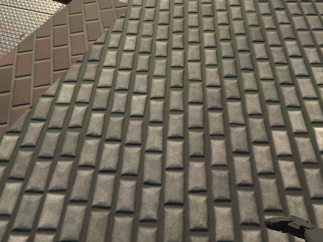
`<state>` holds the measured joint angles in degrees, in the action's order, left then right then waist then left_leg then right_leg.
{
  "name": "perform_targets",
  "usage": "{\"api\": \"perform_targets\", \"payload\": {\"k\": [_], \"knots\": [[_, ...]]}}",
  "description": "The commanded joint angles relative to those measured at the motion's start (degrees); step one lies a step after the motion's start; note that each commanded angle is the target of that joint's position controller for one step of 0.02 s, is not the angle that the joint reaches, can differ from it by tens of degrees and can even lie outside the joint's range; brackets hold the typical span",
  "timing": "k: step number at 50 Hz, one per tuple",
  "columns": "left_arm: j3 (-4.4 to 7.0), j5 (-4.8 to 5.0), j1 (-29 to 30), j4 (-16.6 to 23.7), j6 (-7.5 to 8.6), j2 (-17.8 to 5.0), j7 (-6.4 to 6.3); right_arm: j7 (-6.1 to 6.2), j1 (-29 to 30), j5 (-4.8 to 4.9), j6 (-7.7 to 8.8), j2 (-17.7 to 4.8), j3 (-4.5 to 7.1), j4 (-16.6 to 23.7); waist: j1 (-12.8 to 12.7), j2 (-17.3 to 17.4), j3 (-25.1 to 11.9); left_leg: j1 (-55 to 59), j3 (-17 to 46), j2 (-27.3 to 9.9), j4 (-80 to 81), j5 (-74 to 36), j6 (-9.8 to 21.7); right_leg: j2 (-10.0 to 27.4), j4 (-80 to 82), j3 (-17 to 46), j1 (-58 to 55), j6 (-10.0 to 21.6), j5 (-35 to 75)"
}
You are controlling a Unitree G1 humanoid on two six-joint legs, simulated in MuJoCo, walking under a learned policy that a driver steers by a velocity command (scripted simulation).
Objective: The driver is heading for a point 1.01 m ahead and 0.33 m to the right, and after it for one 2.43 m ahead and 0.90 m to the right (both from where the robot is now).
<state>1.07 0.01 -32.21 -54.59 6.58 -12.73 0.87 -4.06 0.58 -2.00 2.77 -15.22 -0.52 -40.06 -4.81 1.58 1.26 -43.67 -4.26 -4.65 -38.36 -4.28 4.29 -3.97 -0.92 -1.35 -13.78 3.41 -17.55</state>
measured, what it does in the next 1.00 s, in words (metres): walks ahead, turning right: left foot, then right foot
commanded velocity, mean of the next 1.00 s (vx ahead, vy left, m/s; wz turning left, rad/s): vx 0.99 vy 0.00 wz -0.71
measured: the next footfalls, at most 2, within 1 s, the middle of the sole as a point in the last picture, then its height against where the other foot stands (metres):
left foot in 0.08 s outside the picture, level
right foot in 0.56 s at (220, 190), level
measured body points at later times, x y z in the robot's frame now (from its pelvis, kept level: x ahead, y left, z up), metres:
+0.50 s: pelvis +0.46 -0.03 -0.02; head +0.48 -0.04 +0.43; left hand +0.75 +0.11 -0.09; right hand +0.32 -0.25 -0.15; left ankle +0.26 +0.11 -0.72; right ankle +0.64 -0.16 -0.69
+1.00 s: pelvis +0.91 -0.22 -0.01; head +0.93 -0.25 +0.43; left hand +1.08 +0.03 -0.13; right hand +0.94 -0.55 -0.08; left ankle +1.10 -0.24 -0.73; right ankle +0.66 -0.13 -0.71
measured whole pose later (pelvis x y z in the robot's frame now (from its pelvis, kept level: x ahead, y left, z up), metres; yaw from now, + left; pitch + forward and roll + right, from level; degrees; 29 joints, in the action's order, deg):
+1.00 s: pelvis +0.91 -0.22 -0.01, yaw -43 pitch +2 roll +0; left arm 4.6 -1.7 -25.9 -51.6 4.8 -19.3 0.1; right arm -0.4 -0.8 -1.7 4.6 -15.1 -0.6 -36.6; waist -5.2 0.4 1.8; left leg -30.1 -1.3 -0.9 -29.5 2.4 2.9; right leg -7.7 -27.1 11.7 -8.6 8.3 -27.4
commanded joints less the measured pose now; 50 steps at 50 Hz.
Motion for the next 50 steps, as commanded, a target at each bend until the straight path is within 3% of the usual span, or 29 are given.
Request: {"api": "perform_targets", "payload": {"k": [1,3,4,5,6,7,8,9,12,14,17,20,24,26,27,28,29,30,31,32,33,36,40,43,45,47,48,49,50], "knots": [[2.21,-0.22,2.72,1.92,0.75,-12.27,-0.78,1.17,4.53,0.08,1.05,-4.24,0.83,4.72,4.97,-5.89,3.55,14.95,-2.42,5.94,4.4,2.93,1.86,14.51,-5.34,3.59,8.57,5.91,60.45],[2.97,-1.48,3.77,1.13,-0.34,-15.54,-1.51,3.07,-9.97,0.23,1.24,-8.82,2.64,0.89,12.11,-8.82,-6.12,31.29,-0.07,8.92,4.37,12.75,3.04,15.46,-24.51,4.97,7.43,4.9,72.67],[3.13,-1.65,6.48,1.45,-0.92,-15.64,-1.63,4.13,-22.65,0.18,1.44,-10.78,3.69,-2.96,18.32,-7.62,-11.45,45.82,1.49,6.44,7.12,13.1,3.3,13.57,-40.16,4.38,14.55,4.54,63.32],[2.06,-2.17,5.34,2.96,-0.65,-10.13,-1.49,5.32,-32.38,-1.31,1.61,-15.76,5.37,-4.78,19.16,-0.86,-19.41,60.23,15.5,-7.2,5.66,33.73,3.31,9.48,-60.36,3.58,27.06,5.29,38.56],[0.55,1.55,-1.11,5.21,-0.19,-2.15,-0.28,4.65,-29.43,-2.55,1.74,-18.07,6.14,-4.4,10.64,16.99,-27.04,70.58,48.53,-20.99,18.37,54.78,7.67,0.3,-79.29,6.09,46.61,3.75,-5.76],[1.52,1.36,4.37,5.27,-0.53,-8.13,-0.76,3.83,-23.41,-1.74,1.64,-13.81,6.0,-3.43,11.05,8.51,-19.71,63.69,49.71,-19.06,24.76,56.55,6.84,3.5,-82.22,7.87,52.85,5.17,-2.0],[1.94,0.99,9.86,6.05,-0.94,-9.06,-0.59,3.73,-18.99,-1.33,2.16,-9.17,5.0,-3.39,10.06,2.74,-10.44,54.95,38.12,-17.52,24.0,46.83,6.12,6.63,-80.2,6.86,54.41,5.02,3.1],[1.69,0.64,11.48,6.23,-1.41,-7.87,-0.17,3.64,-17.83,-1.36,2.6,-6.86,4.68,-4.42,8.59,-1.47,-5.33,46.88,30.65,-15.95,25.59,35.98,5.37,8.61,-77.52,6.36,52.63,4.84,4.52],[1.38,-1.3,12.65,7.55,-4.42,-4.27,1.46,3.71,-18.66,-0.06,3.96,-3.39,3.66,-7.71,4.32,1.41,0.25,35.89,15.28,-12.49,29.31,25.19,2.61,12.2,-74.75,5.98,50.13,3.37,4.59],[1.12,-1.45,16.95,9.91,-5.79,-3.14,2.22,3.41,-19.21,1.19,4.83,-3.33,3.66,-9.1,3.38,2.18,3.35,34.18,7.1,-11.52,31.55,19.04,0.96,13.49,-73.48,4.48,54.27,2.48,7.53],[0.51,-1.04,24.64,13.15,-6.16,-2.98,3.06,3.15,-18.4,0.57,5.64,-2.58,3.43,-9.77,2.8,1.78,6.87,31.28,-5.52,-6.26,33.43,7.59,-0.83,12.11,-65.05,0.38,55.45,2.41,17.61],[0.11,-0.92,31.07,15.58,-5.77,-4.0,4.03,3.89,-21.04,0.85,5.97,-4.67,3.58,-10.76,3.49,-0.48,8.85,34.6,-11.73,-5.03,34.48,-7.88,-2.37,9.69,-50.28,-5.39,52.26,4.18,23.81],[0.6,-1.0,29.21,14.75,-5.05,-6.68,3.95,5.75,-23.8,1.13,4.29,-10.0,4.41,-10.45,0.94,2.1,4.01,47.85,-14.66,-7.41,22.63,-49.77,-4.11,2.03,-40.85,-12.24,42.95,7.42,22.29],[2.49,-0.63,12.96,10.5,-5.04,-10.75,2.99,6.62,-20.21,0.29,1.96,-13.6,5.58,-8.7,-7.78,5.11,-5.07,47.04,-12.91,-9.76,1.68,-60.78,-3.14,-1.6,-41.5,-10.9,25.56,9.5,14.61],[4.27,-0.59,0.92,6.73,-5.04,-13.35,1.89,6.31,-17.74,-0.24,0.99,-14.09,5.91,-7.49,-12.46,4.11,-10.21,41.0,-10.8,-10.08,-15.54,-53.38,-1.86,-2.34,-39.34,-6.98,12.31,11.32,9.0],[5.87,-0.1,-0.18,5.45,-5.37,-15.31,0.36,5.12,-16.82,-0.41,0.73,-11.63,5.79,-7.82,-11.17,-2.47,-7.55,29.45,-10.11,-2.29,-37.37,-10.51,-2.45,0.24,-35.23,-0.47,6.0,13.31,3.73],[6.73,-0.5,5.39,6.12,-6.07,-20.11,0.07,4.52,-18.17,-1.36,1.89,-2.39,3.44,-3.64,-2.08,-15.41,-4.08,6.94,-5.26,6.3,-58.06,34.16,-4.59,9.14,-37.75,19.02,-0.11,17.88,18.69],[7.54,-1.49,6.89,8.58,-6.59,-23.1,0.12,4.4,-17.01,0.41,3.66,-3.34,2.68,2.82,-1.14,-13.84,-15.48,-5.6,6.67,6.95,-61.13,32.52,-5.04,17.13,-20.92,44.31,-9.39,27.09,-1.49],[7.24,-1.6,7.99,9.29,-6.43,-19.42,-0.32,4.42,-12.69,-0.11,5.08,-6.55,2.71,2.71,-1.43,-2.37,-9.15,-8.46,9.37,3.38,-55.1,27.89,-4.53,18.87,-11.45,48.88,-3.33,23.91,-11.88],[6.45,-1.37,10.09,8.58,-6.02,-16.05,-0.53,4.31,-11.56,-0.02,5.41,-7.4,2.85,2.24,1.66,3.46,-2.66,-5.49,9.43,1.07,-48.3,23.88,-4.57,17.36,-10.14,44.71,6.48,20.9,-10.32],[5.93,-1.02,11.51,8.24,-5.18,-14.66,-0.72,4.47,-10.82,-0.95,4.85,-6.7,2.54,2.17,4.14,5.05,0.21,-1.62,9.63,-0.35,-44.29,24.08,-5.41,14.92,-10.57,39.8,14.47,19.61,-3.36],[4.73,-0.26,13.75,9.02,-2.53,-12.3,-1.05,3.99,-10.98,-2.36,1.09,-5.02,1.84,2.46,7.73,5.6,2.87,7.53,8.57,-3.91,-31.96,24.52,-8.66,8.4,-9.25,28.46,30.9,17.92,3.82],[5.23,-0.1,10.49,8.64,-1.25,-12.87,-0.4,2.81,0.98,-0.82,0.85,-2.54,0.33,7.28,3.11,0.89,5.0,12.29,4.29,-2.64,-8.12,4.66,-8.35,2.67,-8.11,20.01,34.14,14.18,16.01],[5.06,0.77,5.97,7.11,-0.7,-12.04,0.17,2.36,4.08,0.07,1.41,-2.23,0.11,8.12,-0.92,-2.32,2.74,17.07,2.13,0.02,2.75,-7.41,-5.21,4.65,-7.6,18.92,26.62,11.2,27.32],[5.04,0.27,5.05,6.33,-0.72,-12.63,-0.34,2.47,5.21,0.02,1.7,-3.77,0.69,8.63,-1.44,-3.46,2.35,17.29,2.18,1.35,7.65,-5.94,-3.34,6.82,-9.63,18.74,18.62,9.79,34.83],[5.5,-0.55,5.74,5.99,-0.7,-15.86,-0.96,3.21,-1.0,-0.04,1.89,-7.28,2.28,6.89,1.88,-5.26,-2.27,22.42,0.86,5.19,9.12,2.15,-1.38,8.58,-18.11,17.46,9.99,7.54,54.14],[5.82,-1.61,6.54,5.78,-0.88,-17.59,-1.11,3.83,-8.65,0.56,1.97,-9.57,3.46,4.67,5.86,-6.66,-6.47,28.11,0.41,6.87,8.15,8.09,-0.16,9.13,-27.12,16.22,7.33,6.47,62.46],[5.86,-2.67,9.54,5.97,-1.29,-17.77,-1.23,4.66,-20.41,1.02,1.8,-11.22,4.55,1.31,12.79,-6.95,-10.74,38.41,-0.41,6.55,8.6,11.71,0.88,7.9,-40.78,13.32,10.66,5.55,62.6],[4.89,-3.42,11.71,6.87,-1.18,-13.97,-1.43,5.66,-32.96,0.31,1.51,-14.17,5.72,-1.66,18.33,-4.69,-15.81,52.29,6.52,0.36,3.86,23.55,2.63,5.63,-60.74,10.78,22.02,4.97,50.88]]}}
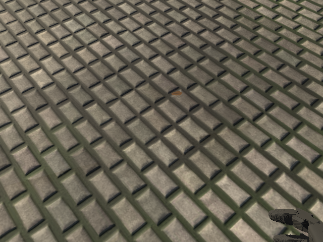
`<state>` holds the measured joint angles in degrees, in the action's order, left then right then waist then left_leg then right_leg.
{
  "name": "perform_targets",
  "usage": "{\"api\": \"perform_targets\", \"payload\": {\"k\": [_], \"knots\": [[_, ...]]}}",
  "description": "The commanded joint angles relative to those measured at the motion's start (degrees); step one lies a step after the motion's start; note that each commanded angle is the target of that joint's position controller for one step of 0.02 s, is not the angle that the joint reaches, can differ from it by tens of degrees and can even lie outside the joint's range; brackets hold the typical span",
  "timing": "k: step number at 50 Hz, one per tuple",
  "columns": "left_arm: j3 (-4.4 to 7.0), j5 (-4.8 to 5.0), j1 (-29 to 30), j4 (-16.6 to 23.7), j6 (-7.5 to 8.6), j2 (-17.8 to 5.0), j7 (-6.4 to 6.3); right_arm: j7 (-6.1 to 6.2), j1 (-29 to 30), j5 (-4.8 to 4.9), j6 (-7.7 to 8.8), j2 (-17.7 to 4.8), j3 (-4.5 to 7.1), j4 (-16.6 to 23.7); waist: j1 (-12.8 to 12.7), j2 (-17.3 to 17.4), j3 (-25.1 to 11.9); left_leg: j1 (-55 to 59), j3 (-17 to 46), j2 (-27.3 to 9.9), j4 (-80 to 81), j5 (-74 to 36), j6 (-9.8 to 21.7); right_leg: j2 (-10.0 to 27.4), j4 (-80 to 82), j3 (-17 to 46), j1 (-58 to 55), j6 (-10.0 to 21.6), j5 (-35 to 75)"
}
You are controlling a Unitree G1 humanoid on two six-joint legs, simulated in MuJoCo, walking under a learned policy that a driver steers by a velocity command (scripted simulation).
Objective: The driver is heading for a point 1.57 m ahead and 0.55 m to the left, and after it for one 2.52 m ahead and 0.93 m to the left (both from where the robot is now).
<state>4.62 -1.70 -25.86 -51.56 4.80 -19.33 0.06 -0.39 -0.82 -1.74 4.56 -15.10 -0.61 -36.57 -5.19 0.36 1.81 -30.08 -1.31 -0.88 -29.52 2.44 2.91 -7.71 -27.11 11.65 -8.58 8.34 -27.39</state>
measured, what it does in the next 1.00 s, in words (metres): walks ahead, turning left: right foot, then left foot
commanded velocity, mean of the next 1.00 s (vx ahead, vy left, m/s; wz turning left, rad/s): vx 1.00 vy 0.00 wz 0.60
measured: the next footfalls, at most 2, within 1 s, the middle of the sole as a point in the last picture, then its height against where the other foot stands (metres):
right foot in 0.40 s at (197, 214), level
left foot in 0.84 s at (117, 151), level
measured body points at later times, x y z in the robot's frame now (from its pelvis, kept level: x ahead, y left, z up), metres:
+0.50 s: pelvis +0.45 +0.05 +0.01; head +0.48 +0.05 +0.46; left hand +0.60 +0.34 -0.06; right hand +0.54 -0.23 -0.11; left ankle +0.25 +0.10 -0.61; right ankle +0.54 -0.06 -0.71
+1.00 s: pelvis +0.85 +0.28 +0.02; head +0.87 +0.28 +0.47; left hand +0.77 +0.53 -0.10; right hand +1.08 +0.11 -0.11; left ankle +0.83 +0.30 -0.71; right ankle +0.91 +0.12 -0.61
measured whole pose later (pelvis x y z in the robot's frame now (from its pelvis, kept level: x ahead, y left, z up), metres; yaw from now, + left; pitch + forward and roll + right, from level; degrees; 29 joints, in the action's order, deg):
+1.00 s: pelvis +0.85 +0.28 +0.02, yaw +40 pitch -1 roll +1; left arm -0.4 -1.7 -14.8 -43.3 3.9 -13.4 0.9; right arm -0.5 -18.1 -1.8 2.0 -16.8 2.4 -47.1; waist -1.2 -0.3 2.4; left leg -13.4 -4.1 8.6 -29.5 15.7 8.2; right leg 7.2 -75.1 2.4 29.3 0.9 -18.1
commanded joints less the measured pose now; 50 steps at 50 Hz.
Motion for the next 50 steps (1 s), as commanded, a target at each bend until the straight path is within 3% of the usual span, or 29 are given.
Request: {"api": "perform_targets", "payload": {"k": [1,2,3,4,5,7,9,12,17,19,20,21,22,23,24,25,29,35,37,39,40,41,42,43,44,45,46,48,50], "knots": [[-0.99,1.67,-3.17,6.71,1.19,2.3,0.5,1.39,-31.58,-2.2,-0.07,-20.59,7.37,-6.42,10.54,19.75,-21.1,52.26,41.25,-19.08,5.85,30.63,14.19,-2.49,-57.77,-5.12,39.85,-4.12,10.26],[-1.68,0.43,-0.1,6.41,1.89,-0.86,0.16,-0.11,-26.86,-0.29,-0.57,-15.08,6.84,-6.43,10.3,15.03,-16.98,50.87,57.21,-18.92,15.01,35.35,15.83,0.12,-59.32,-3.54,50.39,-2.5,4.08],[-1.54,0.02,7.14,7.94,1.91,-2.75,0.21,-0.68,-20.49,0.17,-0.33,-11.26,6.33,-5.29,8.93,6.37,-8.69,43.44,46.28,-16.36,14.91,31.26,15.12,5.52,-56.64,-3.9,53.0,-2.58,10.47],[-1.81,-0.96,12.28,9.16,2.08,-3.58,0.47,-1.08,-20.16,0.47,-0.25,-8.75,5.91,-6.21,9.09,-0.63,-6.1,36.8,39.12,-13.85,14.32,23.95,14.02,7.23,-52.43,-4.76,50.7,-2.96,12.37],[-1.98,-1.86,16.31,10.88,1.96,-3.02,0.74,-1.04,-21.91,0.44,-0.24,-6.59,5.19,-7.89,8.53,-2.79,-2.86,30.78,33.02,-10.27,14.81,17.89,12.18,8.44,-48.28,-5.35,48.89,-3.48,12.22],[-3.19,-3.1,16.45,13.32,0.77,-0.47,1.52,-0.44,-24.18,0.9,0.24,-6.1,4.77,-10.86,5.18,1.87,-0.58,25.29,29.67,-7.17,16.35,13.71,12.62,10.05,-42.33,-5.98,48.12,-5.66,9.44],[-4.08,-3.22,18.92,15.37,0.18,0.01,1.91,-0.04,-25.33,1.45,0.71,-7.56,5.19,-11.37,4.35,2.13,1.35,20.65,28.08,-6.74,19.17,12.44,13.85,11.58,-34.97,-7.33,48.64,-7.78,7.81],[-5.79,-1.41,28.95,19.78,0.55,0.77,3.05,0.09,-23.25,1.29,0.81,-9.27,6.17,-10.01,5.62,2.89,4.57,8.77,22.48,-3.04,24.12,7.96,11.98,10.7,-15.29,-10.88,38.03,-10.08,20.08],[-4.9,-0.39,29.66,19.98,0.71,-1.88,1.76,-0.63,-26.59,2.64,0.71,-11.54,7.33,-10.51,7.31,2.79,0.14,16.55,22.06,-4.05,17.43,-12.97,7.43,7.61,-3.79,-11.36,24.95,-9.08,28.68],[-3.24,-0.71,19.41,17.01,1.18,-4.57,0.37,-0.53,-26.81,2.35,0.41,-13.42,7.78,-10.82,2.32,0.76,-7.52,18.79,19.45,-1.37,-0.49,-26.2,5.06,5.51,-1.52,-12.2,12.09,-7.49,21.2],[-2.02,-1.18,9.97,15.18,1.51,-6.91,-0.74,-0.78,-25.15,2.41,0.71,-13.12,7.79,-10.11,-2.51,0.32,-12.62,11.24,18.3,0.97,-14.4,-20.24,3.97,10.51,-2.81,-8.28,-0.5,-6.14,16.62],[-0.34,-2.47,-2.56,13.97,1.46,-11.44,-2.02,-0.48,-23.63,2.07,1.36,-6.38,6.1,-8.07,-6.39,-7.26,-21.22,2.72,14.06,3.8,-33.1,6.51,4.19,26.22,-1.33,7.73,-12.73,-4.05,-4.19],[0.5,-2.73,1.21,13.94,0.66,-14.71,-1.77,-0.29,-29.04,4.42,0.83,-2.56,4.61,-4.52,-0.25,-22.37,-26.75,-10.71,8.31,6.49,-47.4,25.69,3.29,37.43,11.11,37.86,-17.06,1.57,-19.84],[0.05,-2.09,6.77,14.78,0.19,-8.58,-1.64,0.28,-24.3,2.62,-0.5,-6.25,4.89,-6.26,0.16,-11.81,-16.03,-17.17,6.92,1.16,-50.74,19.42,3.77,33.9,12.75,34.05,-9.05,1.77,-22.67],[-1.05,-1.5,9.43,14.7,0.37,-3.8,-1.31,-0.24,-19.57,1.47,-1.1,-7.03,5.15,-6.04,0.08,-5.7,-9.05,-17.55,5.98,-0.73,-48.41,15.4,3.51,30.86,11.73,22.63,-2.37,0.76,-11.75],[-1.43,-1.75,9.6,13.43,0.6,-2.04,-0.96,-0.91,-17.16,1.03,-1.58,-6.38,5.15,-5.83,0.92,-2.4,-4.91,-16.05,5.8,-2.3,-46.56,14.1,2.96,28.54,12.45,14.45,3.38,0.17,0.65],[-1.87,0.4,5.96,7.94,2.41,0.51,-0.22,-3.06,-10.41,-0.16,-4.46,-2.52,4.16,-1.42,4.26,-6.01,0.42,-17.9,4.86,-5.96,-43.5,13.23,2.01,25.0,15.4,-3.26,9.76,-2.63,21.55],[-1.17,0.42,9.08,6.07,3.41,-3.03,-0.33,-5.7,1.22,-0.01,-4.51,-3.56,2.42,4.92,6.78,-2.79,5.27,-7.34,-4.08,-3.66,-20.42,-3.82,3.83,19.39,22.13,-24.44,16.84,-5.82,38.53],[-0.98,0.42,4.28,4.72,3.31,-5.26,-0.51,-5.69,2.32,-0.31,-4.09,-3.8,2.13,4.58,6.29,-2.33,4.57,1.02,-8.31,1.32,-14.5,-4.06,5.96,19.46,18.86,-26.2,14.25,-5.87,62.57],[-0.17,0.07,3.25,4.65,1.88,-9.67,-1.1,-4.73,-5.27,-0.59,-3.57,-6.42,2.94,1.78,11.08,-5.51,-0.66,10.43,-8.17,5.71,-12.49,1.72,7.96,21.61,6.99,-25.84,9.06,-5.31,82.65],[0.17,-0.2,4.61,5.11,0.89,-11.48,-1.37,-4.0,-14.88,-0.74,-3.29,-8.37,3.93,-1.34,15.93,-6.67,-5.5,20.73,-6.54,7.15,-11.81,4.91,9.32,22.68,-4.86,-25.2,10.07,-4.56,86.43],[0.02,-0.24,6.42,5.75,0.19,-11.39,-1.48,-2.86,-26.94,-1.11,-3.22,-10.63,5.29,-5.64,21.47,-5.5,-10.47,35.3,-3.82,7.21,-7.01,4.93,10.93,21.71,-21.08,-25.31,15.91,-4.16,80.92],[-0.66,-1.06,4.03,5.59,-0.04,-7.11,-0.81,-1.4,-27.87,-1.11,-3.65,-14.91,6.88,-7.31,18.11,2.01,-11.46,45.71,5.64,0.49,-7.35,12.41,11.48,14.88,-43.84,-24.24,29.06,-5.0,30.81],[-2.48,0.94,-4.16,10.46,0.37,-1.19,-0.1,-0.74,-22.1,-1.54,-4.07,-21.68,7.95,-4.16,8.62,16.45,-21.34,59.78,38.7,-17.71,-0.01,12.28,19.54,8.59,-65.74,-17.34,48.89,-7.33,-3.34],[-1.8,0.71,5.87,12.43,1.39,-6.49,-0.24,-0.29,-24.31,-0.31,-4.51,-19.26,8.17,-3.05,14.42,5.11,-23.15,57.18,44.71,-16.27,9.71,19.55,19.53,8.87,-66.73,-9.16,54.24,-6.92,4.63],[-2.13,1.42,9.02,13.01,1.75,-5.56,-0.25,0.36,-21.49,-0.19,-3.93,-17.55,7.78,-4.56,11.91,2.4,-11.59,47.65,38.06,-15.83,12.9,18.16,18.02,11.66,-62.97,-9.54,57.19,-6.79,8.38],[-2.54,0.89,8.97,12.01,1.71,-4.73,-0.23,0.47,-19.49,-0.09,-3.14,-14.25,6.97,-5.42,8.78,-2.63,-4.93,36.88,32.68,-13.78,14.03,14.2,15.86,14.16,-56.85,-9.81,54.06,-6.73,9.98],[-3.08,-0.36,5.02,9.86,-0.51,-2.69,0.61,0.73,-15.83,-0.07,-1.42,-10.03,5.35,-5.8,3.42,-3.49,-1.09,22.3,22.83,-10.26,16.54,9.7,14.0,16.47,-49.82,-8.71,45.03,-7.27,9.36],[-3.31,-0.2,5.55,9.16,-2.5,-0.73,1.59,0.23,-16.42,0.52,0.45,-8.15,4.73,-7.28,2.11,-1.83,1.57,17.05,15.81,-8.86,21.02,9.34,12.97,17.55,-44.07,-8.41,44.32,-7.77,9.83]]}}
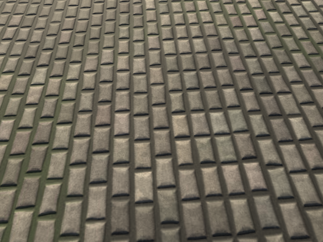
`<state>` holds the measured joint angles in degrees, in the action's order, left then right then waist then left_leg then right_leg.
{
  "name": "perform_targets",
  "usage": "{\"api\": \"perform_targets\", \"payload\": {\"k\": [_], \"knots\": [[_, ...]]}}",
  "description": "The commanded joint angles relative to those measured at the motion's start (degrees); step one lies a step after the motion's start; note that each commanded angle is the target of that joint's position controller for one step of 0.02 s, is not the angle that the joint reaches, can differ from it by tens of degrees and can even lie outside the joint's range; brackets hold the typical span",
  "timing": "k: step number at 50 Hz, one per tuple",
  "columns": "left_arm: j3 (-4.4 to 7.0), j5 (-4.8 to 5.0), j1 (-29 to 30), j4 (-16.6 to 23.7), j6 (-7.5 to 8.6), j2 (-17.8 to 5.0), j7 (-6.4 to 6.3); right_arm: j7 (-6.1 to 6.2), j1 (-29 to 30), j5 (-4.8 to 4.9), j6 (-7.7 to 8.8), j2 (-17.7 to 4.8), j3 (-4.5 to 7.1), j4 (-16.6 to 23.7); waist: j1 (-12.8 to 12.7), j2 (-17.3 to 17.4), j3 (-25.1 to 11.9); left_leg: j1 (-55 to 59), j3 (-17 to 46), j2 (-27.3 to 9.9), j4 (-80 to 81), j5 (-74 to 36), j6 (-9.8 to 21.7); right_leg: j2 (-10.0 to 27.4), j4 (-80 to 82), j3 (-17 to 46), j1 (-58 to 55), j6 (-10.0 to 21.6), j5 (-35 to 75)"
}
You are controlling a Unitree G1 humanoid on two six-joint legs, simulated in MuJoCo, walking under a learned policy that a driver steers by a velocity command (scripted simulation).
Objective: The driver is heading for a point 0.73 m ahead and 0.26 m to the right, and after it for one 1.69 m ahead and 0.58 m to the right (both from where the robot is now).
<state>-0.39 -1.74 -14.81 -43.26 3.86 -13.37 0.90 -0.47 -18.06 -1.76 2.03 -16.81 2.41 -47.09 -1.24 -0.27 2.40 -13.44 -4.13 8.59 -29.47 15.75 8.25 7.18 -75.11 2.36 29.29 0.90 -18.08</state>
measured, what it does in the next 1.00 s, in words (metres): walks ahead, turning right: right foot, then left foot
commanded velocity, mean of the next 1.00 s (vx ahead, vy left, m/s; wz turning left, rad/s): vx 1.00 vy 0.00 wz -0.62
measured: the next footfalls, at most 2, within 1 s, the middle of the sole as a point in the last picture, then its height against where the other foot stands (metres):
right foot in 0.28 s outside the picture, level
left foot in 0.72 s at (201, 148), level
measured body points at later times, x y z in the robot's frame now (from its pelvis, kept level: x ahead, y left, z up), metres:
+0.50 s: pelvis +0.47 -0.11 +0.01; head +0.49 -0.12 +0.46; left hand +0.53 +0.18 -0.12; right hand +0.62 -0.39 -0.06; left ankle +0.59 +0.05 -0.64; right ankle +0.44 -0.12 -0.73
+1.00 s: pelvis +0.92 -0.27 +0.01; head +0.94 -0.28 +0.46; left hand +1.27 -0.25 -0.05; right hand +0.67 -0.44 -0.11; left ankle +0.92 -0.11 -0.73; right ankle +0.93 -0.43 -0.67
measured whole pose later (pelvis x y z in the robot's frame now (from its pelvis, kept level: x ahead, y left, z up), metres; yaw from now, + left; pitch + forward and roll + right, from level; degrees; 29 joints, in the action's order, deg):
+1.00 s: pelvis +0.92 -0.27 +0.01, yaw -41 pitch +3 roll +3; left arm 0.9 -2.8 -1.0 -37.0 2.3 -19.1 3.8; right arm -0.4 -31.0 -1.4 5.9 -18.7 3.0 -51.7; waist 5.0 -2.6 -0.8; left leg -0.4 -4.6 1.6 -15.3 17.5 -0.3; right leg 0.8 -55.6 3.7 40.6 4.5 -9.7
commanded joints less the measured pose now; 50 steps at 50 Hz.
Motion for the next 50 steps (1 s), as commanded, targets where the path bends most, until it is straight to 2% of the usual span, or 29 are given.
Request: {"api": "perform_targets", "payload": {"k": [1,4,7,9,11,13,14,15,16,17,18,19,21,23,26,29,31,33,34,35,36,37,38,39,40,41,45,48,50], "knots": [[1.63,0.23,-1.66,1.84,-1.81,-6.14,1.02,-0.08,-0.19,0.64,3.76,-6.38,1.79,2.55,-0.77,-0.55,3.56,-0.8,14.91,-17.44,23.23,-6.05,6.5,2.67,7.52,0.84,8.4,-0.08,3.97],[1.51,1.51,6.39,3.83,-1.28,-5.27,1.63,-1.04,-0.84,0.8,5.16,-4.75,1.32,1.68,1.1,0.0,6.73,-0.12,1.91,-12.54,25.76,-19.43,1.72,0.14,22.14,-1.37,9.14,1.81,17.97],[1.22,1.82,10.82,4.83,-0.62,-4.22,2.92,-0.64,-2.33,1.81,6.75,-5.6,1.02,0.99,2.24,0.2,5.77,3.35,-3.25,-15.14,30.3,-29.89,-1.2,-1.8,34.2,-6.18,2.26,4.67,32.47],[1.35,1.59,10.99,4.25,-0.43,-4.72,3.16,0.19,-3.78,1.41,6.7,-7.17,1.11,0.05,2.08,0.56,4.39,12.7,-5.93,-15.9,27.89,-46.95,-3.36,-5.43,38.42,-9.28,1.3,6.28,33.37],[2.03,1.02,7.24,2.8,-0.79,-6.92,2.98,1.71,-3.91,0.37,5.39,-10.22,1.75,0.11,-0.26,5.04,-0.58,21.68,-7.31,-17.53,18.52,-71.35,-5.59,-10.47,38.81,-12.28,-2.24,7.5,25.59],[3.88,1.33,-8.58,-1.37,-1.27,-11.16,2.2,2.97,-0.62,-1.39,2.74,-12.91,2.67,1.2,-8.93,8.14,-8.32,22.75,-7.5,-19.31,-4.57,-85.23,-6.26,-14.55,36.78,-12.62,-15.47,9.5,14.39],[5.34,1.07,-20.76,-4.82,-1.52,-13.56,1.52,3.19,2.73,-1.82,1.73,-13.56,2.91,2.37,-15.01,6.73,-12.25,16.27,-7.08,-19.09,-23.43,-78.96,-5.67,-13.86,39.63,-8.81,-27.21,11.7,9.2],[6.78,1.21,-23.36,-5.75,-2.29,-16.03,0.45,2.2,4.28,-1.9,2.22,-9.33,1.84,2.5,-14.8,0.21,-10.7,2.7,-6.8,-12.08,-45.66,-38.67,-5.2,-9.62,38.63,-1.04,-35.19,13.9,2.17],[8.13,-0.16,-16.04,-4.16,-3.1,-22.03,0.27,0.53,-1.12,0.16,3.61,-0.77,-0.35,8.16,-3.14,-21.48,-13.19,-29.56,0.26,-1.32,-68.36,13.69,-10.19,4.8,46.77,34.2,-51.59,27.13,-1.08],[8.24,0.97,-12.97,-1.79,-3.06,-19.57,0.45,0.75,3.18,-0.51,5.13,-4.07,-1.23,10.04,-5.98,-7.99,-16.72,-35.46,9.97,-4.16,-67.19,8.9,-7.87,7.05,58.71,47.5,-51.8,27.44,-8.21],[7.62,1.06,-11.98,-2.27,-2.77,-16.32,0.03,0.52,7.07,-0.54,6.06,-5.95,-1.24,10.58,-4.62,0.64,-9.86,-34.33,11.51,-7.95,-59.98,3.43,-6.95,6.28,61.74,42.65,-43.11,23.67,-9.82],[6.96,1.08,-10.76,-3.24,-2.6,-13.39,-0.02,0.44,7.5,-0.68,6.24,-5.75,-1.47,10.64,-1.36,5.44,-4.52,-30.74,10.52,-10.5,-52.48,1.33,-6.81,4.2,62.67,37.19,-33.43,20.66,-5.49],[5.87,1.37,-8.39,-3.24,-1.31,-11.32,-0.62,0.32,7.6,-2.55,3.83,-4.83,-2.17,11.13,2.59,5.59,0.02,-24.8,9.74,-13.06,-45.93,2.59,-8.71,-1.28,63.29,27.7,-20.36,18.5,2.58],[5.85,1.72,-7.85,-2.61,0.01,-12.15,-0.29,0.03,8.9,-2.9,1.7,-4.13,-2.77,12.29,3.54,3.56,1.78,-21.29,7.3,-14.45,-37.22,3.63,-10.41,-5.08,65.01,22.03,-11.85,18.27,6.05],[6.45,1.88,-9.0,-2.31,0.65,-13.09,-0.25,-0.79,19.91,-1.62,1.71,-2.83,-3.78,16.87,-0.03,0.93,5.01,-19.04,3.94,-13.96,-20.25,-9.92,-12.04,-8.18,67.63,19.06,-7.12,16.47,15.0],[7.2,2.53,-12.68,-3.1,0.53,-13.91,0.18,-0.9,24.54,-0.49,2.12,-2.21,-4.07,18.44,-4.43,-1.68,2.1,-16.18,2.63,-10.82,-8.53,-21.46,-11.29,-8.37,65.16,19.05,-14.48,13.13,29.17],[7.6,2.37,-13.35,-3.27,0.41,-14.62,-0.14,-0.69,26.13,-0.14,2.44,-3.07,-3.81,19.45,-5.34,-2.86,0.74,-15.04,3.66,-9.74,-3.88,-22.08,-10.31,-6.92,62.58,20.45,-20.44,11.98,34.45],[7.96,2.28,-10.83,-2.52,0.42,-15.86,-0.75,-0.11,22.26,-0.12,2.76,-4.99,-2.98,18.62,-2.79,-2.93,-2.21,-6.25,4.51,-7.54,1.34,-19.18,-9.3,-6.87,56.72,20.99,-22.99,9.57,43.49],[8.29,1.87,-9.73,-2.18,0.56,-17.51,-0.75,0.58,16.03,0.16,2.93,-7.81,-1.75,16.86,0.26,-2.81,-6.94,1.68,4.97,-6.17,0.61,-14.76,-8.64,-6.96,49.03,21.12,-24.21,8.17,50.63],[8.64,1.53,-6.43,-1.46,0.81,-19.56,-0.51,1.43,5.32,0.58,3.17,-10.29,-0.44,14.32,6.98,-2.93,-12.34,12.93,5.55,-7.34,0.31,-10.77,-8.02,-7.94,37.11,20.56,-21.73,7.12,50.86],[7.85,0.79,-3.59,-0.65,1.64,-16.79,-0.48,2.65,-8.71,-0.1,3.31,-13.32,1.24,11.01,13.56,-1.57,-18.85,26.64,9.15,-13.21,-3.33,-1.31,-6.59,-9.35,21.82,17.8,-14.93,6.77,42.94],[5.16,1.17,-5.32,1.17,2.18,-6.23,-0.71,3.45,-15.86,-2.41,3.52,-16.64,2.29,9.16,12.24,13.79,-24.06,39.12,28.52,-28.66,0.37,16.47,-4.2,-14.6,2.73,11.78,-0.76,6.59,-4.29],[3.7,3.23,-12.82,3.49,1.82,-6.01,-0.35,2.5,-8.5,-2.28,3.14,-19.09,3.31,9.73,4.61,28.11,-29.35,40.53,60.76,-36.06,13.25,24.98,2.78,-15.74,-7.13,7.87,10.43,5.7,-9.1],[3.96,1.21,-7.94,0.56,0.71,-10.17,-0.86,1.75,-1.15,-1.88,2.87,-11.11,2.39,11.45,5.06,12.91,-18.32,31.24,52.6,-31.42,14.95,30.99,2.57,-10.12,-7.02,6.29,13.71,6.1,-1.88],[4.1,0.13,-3.26,0.85,0.33,-10.82,-0.14,1.25,0.92,-1.37,2.83,-6.94,1.49,10.63,5.15,4.88,-11.42,22.83,41.32,-28.1,14.16,22.29,2.02,-8.41,-3.92,4.87,12.47,5.4,2.54],[3.92,-0.41,-0.02,1.54,0.04,-10.13,0.55,0.93,0.37,-1.77,2.93,-5.61,1.2,8.89,4.71,0.78,-7.62,17.01,34.14,-25.62,14.51,12.77,1.13,-7.23,-1.23,4.45,11.25,5.0,2.97],[2.05,-1.22,5.38,5.71,-1.46,-5.75,2.11,0.1,-5.98,0.08,4.97,-3.35,0.34,1.82,1.77,5.0,-1.63,10.2,21.51,-22.54,17.98,-4.19,0.57,-5.29,6.09,6.03,13.59,4.23,-0.21],[1.01,-1.39,13.5,10.05,-1.2,-6.46,2.95,-0.07,-5.45,0.54,5.52,-5.63,0.71,0.88,1.03,4.66,2.34,6.39,12.47,-21.26,23.33,-11.0,0.44,-4.98,17.53,3.76,15.2,3.3,7.57],[0.14,-0.74,18.02,11.67,-0.8,-6.24,4.09,-0.3,-5.31,0.85,5.59,-6.8,0.88,0.48,1.36,3.85,3.86,0.94,5.55,-18.86,28.12,-15.37,-0.84,-5.67,30.22,-2.18,6.02,3.48,15.56]]}}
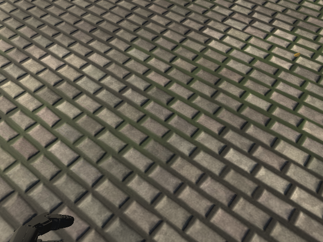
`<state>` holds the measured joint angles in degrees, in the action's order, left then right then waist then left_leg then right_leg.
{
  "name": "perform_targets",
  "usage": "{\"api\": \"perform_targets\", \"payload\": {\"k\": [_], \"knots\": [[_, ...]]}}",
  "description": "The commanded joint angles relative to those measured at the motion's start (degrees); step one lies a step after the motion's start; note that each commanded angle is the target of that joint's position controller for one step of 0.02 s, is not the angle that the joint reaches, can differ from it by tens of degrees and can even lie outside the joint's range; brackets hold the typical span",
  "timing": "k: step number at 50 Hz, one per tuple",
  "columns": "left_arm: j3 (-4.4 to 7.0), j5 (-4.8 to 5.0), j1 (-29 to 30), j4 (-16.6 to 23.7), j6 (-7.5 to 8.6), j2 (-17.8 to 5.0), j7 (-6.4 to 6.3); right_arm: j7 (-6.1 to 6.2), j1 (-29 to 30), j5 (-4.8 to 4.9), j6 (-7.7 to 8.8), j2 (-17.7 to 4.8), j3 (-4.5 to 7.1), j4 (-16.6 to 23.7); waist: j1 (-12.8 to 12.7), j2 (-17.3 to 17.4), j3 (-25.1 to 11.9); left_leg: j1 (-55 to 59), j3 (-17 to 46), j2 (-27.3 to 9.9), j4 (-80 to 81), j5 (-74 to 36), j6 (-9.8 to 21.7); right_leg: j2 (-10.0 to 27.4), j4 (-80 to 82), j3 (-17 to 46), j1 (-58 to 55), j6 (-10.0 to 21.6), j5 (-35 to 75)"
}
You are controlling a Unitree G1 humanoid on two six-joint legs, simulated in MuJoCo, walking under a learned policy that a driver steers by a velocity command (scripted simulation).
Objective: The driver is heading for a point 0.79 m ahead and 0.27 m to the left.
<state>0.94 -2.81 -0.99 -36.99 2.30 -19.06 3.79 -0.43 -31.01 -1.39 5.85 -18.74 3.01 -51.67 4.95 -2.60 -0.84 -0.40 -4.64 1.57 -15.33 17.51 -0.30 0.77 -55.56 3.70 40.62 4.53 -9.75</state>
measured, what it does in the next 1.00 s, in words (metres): walks ahead, turning left: right foot, then left foot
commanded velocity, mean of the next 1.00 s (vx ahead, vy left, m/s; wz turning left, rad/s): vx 0.41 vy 0.00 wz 0.70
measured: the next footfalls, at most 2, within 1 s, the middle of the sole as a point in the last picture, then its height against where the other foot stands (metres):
right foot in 0.14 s outside the picture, level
left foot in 0.54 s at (131, 212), level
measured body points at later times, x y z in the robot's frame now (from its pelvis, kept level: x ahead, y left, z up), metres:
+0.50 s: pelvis +0.42 +0.01 -0.01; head +0.46 +0.02 +0.43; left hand +0.37 +0.29 -0.14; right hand +0.65 -0.20 -0.12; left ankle +0.59 +0.11 -0.71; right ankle +0.30 -0.10 -0.73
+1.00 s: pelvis +0.58 +0.01 +0.00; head +0.60 +0.05 +0.45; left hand +0.53 +0.34 -0.10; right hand +0.85 -0.16 -0.09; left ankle +0.59 +0.09 -0.74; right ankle +0.74 -0.07 -0.70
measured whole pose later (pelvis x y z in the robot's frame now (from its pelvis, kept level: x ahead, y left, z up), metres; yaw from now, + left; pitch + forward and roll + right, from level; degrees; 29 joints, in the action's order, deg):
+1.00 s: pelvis +0.58 +0.01 +0.00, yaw +44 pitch +1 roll -2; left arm 2.0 -0.9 -4.6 -39.6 -2.2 -18.2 -2.1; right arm -0.4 -15.3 -0.9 -3.7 -19.9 6.4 -40.0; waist 3.8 -0.2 3.7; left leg -17.1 20.7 14.7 -24.6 4.6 5.0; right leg -2.5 -45.0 10.0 27.3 -2.2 -18.4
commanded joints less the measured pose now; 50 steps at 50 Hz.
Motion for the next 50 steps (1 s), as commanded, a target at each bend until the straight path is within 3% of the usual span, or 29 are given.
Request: {"api": "perform_targets", "payload": {"k": [1,4,5,6,7,8,9,10,11,12,14,15,16,19,21,24,25,26,27,28,29,30,31,32,33,37,40,44,50], "knots": [[-1.6,0.41,6.13,5.78,0.99,-0.03,1.56,-0.53,5.88,0.89,1.73,-5.25,0.26,4.13,-4.31,5.64,7.88,-14.35,5.75,-12.0,16.53,-21.69,8.09,0.58,13.97,-6.35,-11.1,0.44,9.57],[-1.25,0.35,4.41,5.08,1.41,-1.62,0.41,-0.76,3.87,1.04,1.46,-9.59,0.9,2.32,-6.51,6.95,5.71,-6.63,4.81,-13.76,8.97,-52.41,8.32,-1.77,18.67,-7.98,-19.15,1.93,7.21],[-0.37,-0.31,-0.24,3.64,1.52,-3.48,-0.54,-0.41,3.2,1.07,1.14,-11.11,1.19,1.62,-9.1,7.62,1.55,-3.72,4.24,-13.9,0.81,-62.32,7.66,-3.56,19.4,-7.77,-25.14,2.47,3.64],[0.82,-0.55,-11.14,0.03,1.62,-5.39,-1.55,0.13,3.77,1.06,0.51,-12.14,1.38,1.52,-14.28,8.1,-4.32,-5.57,3.95,-13.04,-12.38,-63.08,6.91,-4.88,21.08,-7.21,-37.33,2.73,1.49],[2.37,-1.26,-21.32,-2.97,1.67,-8.68,-2.72,0.28,4.45,1.11,0.33,-11.02,0.94,2.04,-19.18,7.52,-9.39,-15.5,3.68,-10.41,-29.09,-51.05,6.13,-0.01,21.12,-2.56,-51.83,2.89,-0.96],[3.91,-2.69,-26.33,-3.82,2.04,-14.18,-3.88,-0.08,0.74,1.14,0.29,-1.94,-0.83,4.2,-15.77,-6.87,-17.94,-29.46,3.5,-3.65,-52.77,-4.23,5.94,17.58,24.66,18.46,-64.78,3.97,-20.86],[4.16,-1.75,-25.89,-2.48,1.57,-14.66,-3.94,0.08,-1.73,3.03,-0.14,-2.06,-0.62,6.03,-13.44,-10.44,-26.01,-37.13,9.42,-0.23,-66.32,8.63,6.59,26.65,36.01,42.59,-65.55,5.85,-28.45],[3.42,-0.73,-20.41,-2.92,1.6,-9.82,-3.94,0.54,4.55,2.44,-0.77,-5.45,0.4,6.19,-11.71,-2.78,-14.3,-41.39,9.64,-3.55,-66.65,1.76,6.34,23.28,37.47,34.12,-56.5,5.54,-18.31],[2.39,-0.23,-16.52,-3.34,2.35,-5.55,-3.8,0.45,7.01,1.98,-1.02,-3.64,-0.05,6.2,-9.47,-0.42,-5.01,-40.93,8.47,-5.27,-62.87,-1.36,5.38,21.15,36.87,23.29,-47.18,5.85,0.86],[2.01,-0.18,-14.82,-4.05,2.97,-3.36,-3.57,0.38,6.69,1.7,-1.76,-1.98,-0.14,5.1,-7.01,0.74,-1.19,-38.7,8.12,-6.33,-60.6,-0.63,4.33,18.82,36.42,15.12,-41.44,5.17,18.79],[1.29,1.34,-14.22,-5.14,3.69,-0.36,-3.59,-0.05,4.05,0.48,-4.14,-0.32,0.3,4.06,-3.26,-1.51,0.21,-33.44,7.38,-7.15,-57.1,1.77,2.57,16.44,36.87,3.61,-34.17,3.88,35.22],[1.1,1.96,-13.55,-5.69,4.1,0.36,-3.56,-0.37,5.28,0.55,-5.11,0.26,0.6,4.49,-2.38,-0.98,0.88,-32.15,6.6,-6.81,-55.27,1.29,2.54,14.92,38.41,-0.17,-31.94,2.91,39.46],[1.36,2.28,-13.39,-5.91,4.59,-0.71,-3.53,-0.58,6.3,0.35,-5.53,1.43,0.61,5.99,-1.46,-4.3,1.54,-33.72,5.72,-6.36,-53.7,-0.22,2.21,16.35,38.25,-2.56,-31.99,3.67,45.84],[1.52,2.95,-8.19,-5.68,4.34,0.2,-4.42,-1.8,14.52,-0.06,-5.43,2.97,-0.12,9.57,-0.62,-4.88,4.49,-32.38,1.37,-5.22,-36.97,-12.02,2.34,10.4,41.07,-13.6,-28.25,1.63,38.34],[2.06,3.24,-8.38,-5.86,4.49,-1.34,-5.07,-3.19,16.01,-0.04,-4.96,2.86,-0.39,10.09,-1.15,-3.56,2.45,-23.71,-2.49,-1.98,-23.67,-24.56,3.28,8.19,38.08,-18.2,-28.3,0.14,35.54],[3.57,4.39,-9.28,-5.44,4.17,-5.32,-5.52,-3.31,8.96,-0.83,-5.53,-0.02,0.8,8.92,1.93,-2.13,-3.38,-12.42,-5.27,2.79,-22.17,-23.08,6.43,11.47,24.24,-17.88,-31.45,-1.56,47.57],[3.88,4.68,-8.85,-5.06,3.49,-6.0,-5.42,-2.77,4.01,-1.33,-5.69,-1.89,1.71,8.18,4.38,-1.85,-5.63,-7.26,-3.91,3.38,-21.79,-20.95,8.34,12.46,14.66,-17.06,-30.81,-2.11,46.92],[3.88,4.76,-7.47,-4.59,2.68,-5.7,-5.07,-1.85,-2.71,-1.7,-5.54,-4.55,2.99,6.5,7.78,0.23,-7.93,-0.4,-1.85,3.78,-17.71,-22.22,10.34,11.0,0.27,-16.51,-28.26,-3.68,37.19],[3.17,3.68,-10.09,-5.54,1.81,-1.96,-4.37,-0.51,0.42,-0.81,-5.31,-7.85,3.94,6.28,5.21,8.94,-3.28,2.43,5.24,-0.96,-13.59,-39.08,12.32,2.31,-16.69,-16.98,-19.12,-5.57,-12.03],[2.53,1.94,-19.31,-3.64,0.3,0.86,-4.58,-0.49,4.91,0.24,-5.68,-13.35,4.61,8.91,-3.11,13.35,-4.06,6.9,26.09,-13.1,-20.97,-86.98,18.16,-3.58,-34.47,-11.78,-7.28,-8.23,-31.32],[2.2,0.71,-23.9,-2.21,-0.49,-1.13,-4.99,-0.88,5.58,1.8,-5.81,-15.96,5.58,12.11,-3.1,11.3,-17.54,12.71,38.58,-19.6,-14.03,-83.56,25.67,-2.96,-36.84,-0.58,-5.76,-9.08,-27.33],[1.76,0.73,-23.66,-2.19,-1.11,-2.34,-5.59,-0.1,12.15,1.67,-6.75,-13.88,5.65,14.87,-3.94,9.25,-17.69,9.66,44.78,-20.7,-6.76,-49.67,27.98,-1.96,-36.29,1.4,-2.41,-8.43,-23.57],[2.3,-0.14,-17.71,-2.16,-1.47,-5.02,-5.89,0.44,15.33,1.72,-7.35,-8.5,4.23,15.62,-3.85,1.48,-10.48,1.42,42.04,-16.93,-2.98,-30.04,24.83,0.44,-30.05,1.98,-1.79,-8.24,-19.91],[2.48,-0.26,-13.53,-1.03,-1.86,-4.93,-6.01,0.69,16.03,1.62,-7.44,-6.31,3.38,14.43,-4.79,0.77,-5.03,-5.05,38.12,-12.88,-1.61,-25.03,21.5,1.35,-23.73,2.17,-3.13,-8.19,-18.37],[2.43,-0.17,-12.66,-0.8,-2.74,-4.72,-6.08,0.77,15.75,1.61,-7.37,-5.97,3.29,13.88,-5.42,0.65,-2.78,-9.73,33.77,-10.67,-1.38,-27.05,19.02,2.08,-18.5,1.95,-6.28,-8.3,-16.91],[1.58,0.56,-10.83,-0.28,-4.59,-1.66,-6.01,0.38,14.73,1.0,-7.11,-8.55,4.41,13.45,-4.93,0.47,-5.69,-12.39,29.37,-5.66,-4.16,-34.06,12.5,1.19,-8.39,1.56,-11.07,-8.74,-12.17],[1.72,1.06,-6.79,1.24,-5.09,-1.84,-5.9,0.62,15.3,1.14,-8.12,-9.21,4.95,14.14,-3.64,3.91,-5.31,-11.47,32.74,-3.84,-2.66,-18.89,9.29,0.2,-3.24,3.05,-8.52,-8.77,-8.89],[2.06,1.31,-2.79,1.85,-4.85,-2.75,-5.89,0.49,14.39,0.9,-9.03,-9.22,5.35,14.52,-1.66,7.31,-2.27,-9.64,38.35,-2.65,-0.83,-3.53,8.52,-1.52,3.09,4.82,-6.28,-8.35,-7.28],[2.14,2.37,-1.51,1.59,-2.98,-4.07,-6.13,-0.13,14.94,0.21,-9.03,-10.05,5.65,14.83,-1.23,10.38,-1.62,-8.75,43.67,-2.06,-4.08,-9.98,9.32,-5.42,14.19,5.59,-13.54,-5.8,-9.79]]}}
